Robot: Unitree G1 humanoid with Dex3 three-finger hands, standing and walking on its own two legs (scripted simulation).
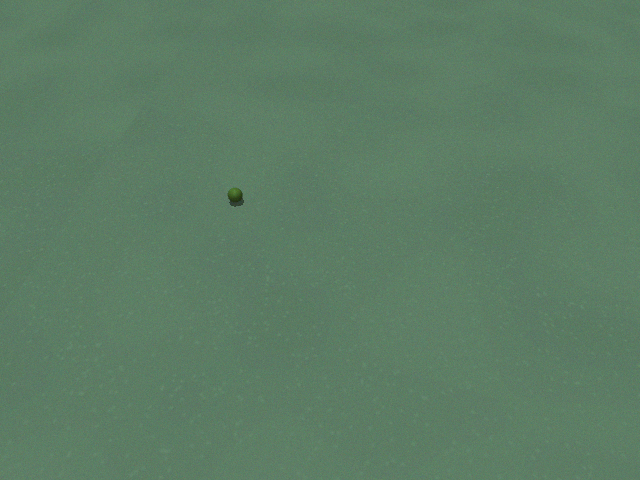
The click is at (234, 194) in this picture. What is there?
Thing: free ball
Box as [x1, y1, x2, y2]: [228, 188, 242, 201]
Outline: 230,189 228,192 229,199 232,201 238,201 242,196 241,191 237,188
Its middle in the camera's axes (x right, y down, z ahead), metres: -0.39 -0.23 +1.82
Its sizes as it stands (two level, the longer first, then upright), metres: 0.069 0.069 0.069
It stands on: the floor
